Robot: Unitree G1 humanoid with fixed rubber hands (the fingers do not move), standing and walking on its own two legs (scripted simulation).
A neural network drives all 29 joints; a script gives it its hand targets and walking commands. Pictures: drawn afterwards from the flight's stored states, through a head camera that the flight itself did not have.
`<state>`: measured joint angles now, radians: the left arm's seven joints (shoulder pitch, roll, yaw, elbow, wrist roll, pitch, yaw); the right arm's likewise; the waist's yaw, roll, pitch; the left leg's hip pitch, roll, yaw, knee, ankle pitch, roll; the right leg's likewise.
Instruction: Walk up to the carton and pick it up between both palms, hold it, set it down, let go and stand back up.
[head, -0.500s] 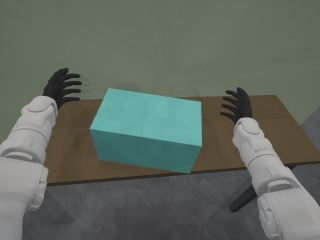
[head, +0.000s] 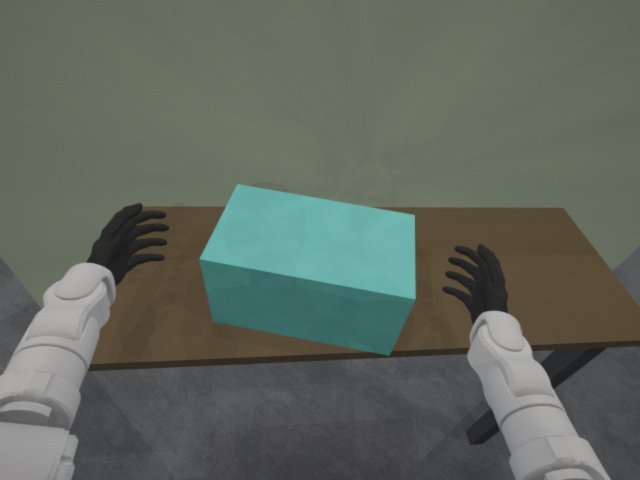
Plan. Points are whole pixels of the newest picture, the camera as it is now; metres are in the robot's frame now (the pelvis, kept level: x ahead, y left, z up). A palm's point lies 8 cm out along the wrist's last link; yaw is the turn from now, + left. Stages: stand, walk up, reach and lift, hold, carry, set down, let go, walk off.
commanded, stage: set down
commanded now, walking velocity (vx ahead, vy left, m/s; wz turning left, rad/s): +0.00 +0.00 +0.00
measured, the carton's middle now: (312, 268) +0.44 -0.01 +0.00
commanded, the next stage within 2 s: let go in 1.96 s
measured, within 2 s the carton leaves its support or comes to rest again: neither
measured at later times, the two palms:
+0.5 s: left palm (86, 332) +0.31 +0.27 +0.04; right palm (482, 358) +0.27 -0.21 +0.04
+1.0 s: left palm (73, 390) +0.25 +0.27 +0.02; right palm (482, 398) +0.23 -0.21 +0.01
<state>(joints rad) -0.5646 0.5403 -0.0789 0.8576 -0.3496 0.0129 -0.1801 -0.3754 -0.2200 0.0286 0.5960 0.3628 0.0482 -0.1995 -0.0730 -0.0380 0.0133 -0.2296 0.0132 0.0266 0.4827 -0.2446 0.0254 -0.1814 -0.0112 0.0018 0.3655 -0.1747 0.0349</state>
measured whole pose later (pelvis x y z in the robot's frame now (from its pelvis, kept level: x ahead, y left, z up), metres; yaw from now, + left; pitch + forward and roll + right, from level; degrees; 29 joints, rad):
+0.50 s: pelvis +0.01 -0.01 +0.00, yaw +0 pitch -4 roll -2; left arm -0.15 0.52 0.01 0.47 -0.31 0.02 -0.21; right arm 0.03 -0.14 0.02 0.23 0.28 0.03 -0.24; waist -0.01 -0.03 0.07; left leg -0.12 0.02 0.03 0.45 -0.26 0.02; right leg -0.07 -0.01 0.00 0.34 -0.20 0.03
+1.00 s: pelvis +0.02 -0.01 +0.00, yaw +0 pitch -5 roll -1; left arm 0.08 0.52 0.01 0.34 -0.30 -0.05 -0.22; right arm 0.24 -0.09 0.02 0.11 0.20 0.03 -0.25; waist 0.03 -0.02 0.11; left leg -0.09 0.02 0.03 0.45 -0.27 0.01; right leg -0.06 0.00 0.00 0.37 -0.22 0.02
